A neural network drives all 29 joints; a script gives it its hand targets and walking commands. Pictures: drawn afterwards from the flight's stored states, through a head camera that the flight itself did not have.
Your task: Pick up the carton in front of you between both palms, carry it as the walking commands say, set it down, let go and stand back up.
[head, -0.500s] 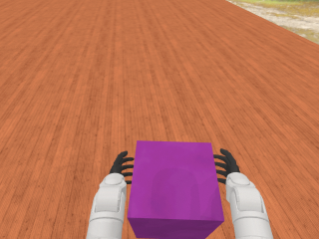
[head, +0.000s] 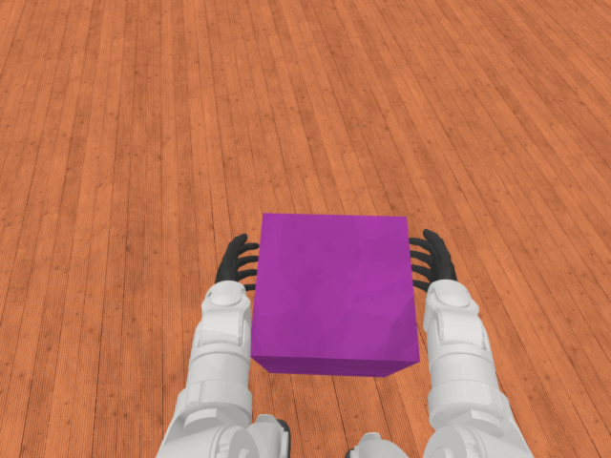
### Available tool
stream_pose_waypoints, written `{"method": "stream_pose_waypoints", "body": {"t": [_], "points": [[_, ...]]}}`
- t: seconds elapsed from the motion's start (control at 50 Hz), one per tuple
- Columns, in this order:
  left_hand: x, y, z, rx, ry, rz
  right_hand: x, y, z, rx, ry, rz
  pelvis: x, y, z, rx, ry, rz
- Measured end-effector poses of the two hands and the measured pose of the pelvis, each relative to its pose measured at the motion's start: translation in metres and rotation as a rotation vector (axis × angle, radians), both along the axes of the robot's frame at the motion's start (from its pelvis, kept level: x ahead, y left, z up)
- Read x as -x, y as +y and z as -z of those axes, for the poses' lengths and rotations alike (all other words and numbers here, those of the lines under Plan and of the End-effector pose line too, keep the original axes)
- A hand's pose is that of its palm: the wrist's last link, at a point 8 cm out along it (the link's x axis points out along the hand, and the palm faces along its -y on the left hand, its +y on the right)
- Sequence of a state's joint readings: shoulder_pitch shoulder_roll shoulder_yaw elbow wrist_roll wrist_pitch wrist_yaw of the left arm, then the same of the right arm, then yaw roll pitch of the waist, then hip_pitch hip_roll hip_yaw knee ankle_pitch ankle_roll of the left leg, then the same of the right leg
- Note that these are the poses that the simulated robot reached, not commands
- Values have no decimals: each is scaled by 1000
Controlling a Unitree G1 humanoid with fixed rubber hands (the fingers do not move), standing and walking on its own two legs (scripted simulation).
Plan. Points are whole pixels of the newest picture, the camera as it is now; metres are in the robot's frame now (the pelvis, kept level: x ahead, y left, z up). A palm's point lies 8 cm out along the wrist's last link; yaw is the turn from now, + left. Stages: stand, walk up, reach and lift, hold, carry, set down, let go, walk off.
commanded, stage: set down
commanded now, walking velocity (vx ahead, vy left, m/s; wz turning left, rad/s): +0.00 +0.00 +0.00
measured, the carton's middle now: (330, 304) +0.36 +0.00 -0.13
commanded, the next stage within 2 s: none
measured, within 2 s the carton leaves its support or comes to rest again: rests again in 1.46 s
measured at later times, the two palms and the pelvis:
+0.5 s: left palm (236, 302) +0.39 +0.17 -0.22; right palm (392, 303) +0.39 -0.12 -0.20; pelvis -0.02 -0.03 -0.14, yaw -1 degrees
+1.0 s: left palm (237, 312) +0.42 +0.19 -0.38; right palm (363, 314) +0.42 -0.10 -0.36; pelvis -0.05 -0.01 -0.26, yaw -4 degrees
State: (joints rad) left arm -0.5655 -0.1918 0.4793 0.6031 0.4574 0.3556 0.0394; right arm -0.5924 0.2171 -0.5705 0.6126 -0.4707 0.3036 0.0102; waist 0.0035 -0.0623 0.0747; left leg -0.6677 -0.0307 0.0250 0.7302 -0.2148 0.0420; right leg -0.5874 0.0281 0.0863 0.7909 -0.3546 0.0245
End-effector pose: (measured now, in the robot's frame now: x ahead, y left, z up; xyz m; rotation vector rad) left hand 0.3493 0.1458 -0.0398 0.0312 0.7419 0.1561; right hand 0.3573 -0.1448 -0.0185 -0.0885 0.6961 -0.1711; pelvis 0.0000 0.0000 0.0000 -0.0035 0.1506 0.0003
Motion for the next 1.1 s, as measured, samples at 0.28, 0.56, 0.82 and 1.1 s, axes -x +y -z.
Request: {"method": "stream_pose_waypoints", "body": {"t": [0.28, 0.56, 0.82, 1.1], "points": [[-23, 5, 125, 4, -94, -35, -23, 9, 123, -69, -110, 80, 16, -19, 82, 22, 420, -12], [-43, 26, 196, -9, -39, -23, -38, 27, 199, -89, -56, 72, 27, -26, 150, 32, 547, 4], [-64, 34, 285, -7, -48, -8, -56, 37, 287, -68, -65, 88, 43, -15, 221, 50, 615, 21], [-78, 53, 369, -16, -22, -10, -74, 53, 371, -72, -37, 54, 55, -10, 284, 56, 621, 32]]}}
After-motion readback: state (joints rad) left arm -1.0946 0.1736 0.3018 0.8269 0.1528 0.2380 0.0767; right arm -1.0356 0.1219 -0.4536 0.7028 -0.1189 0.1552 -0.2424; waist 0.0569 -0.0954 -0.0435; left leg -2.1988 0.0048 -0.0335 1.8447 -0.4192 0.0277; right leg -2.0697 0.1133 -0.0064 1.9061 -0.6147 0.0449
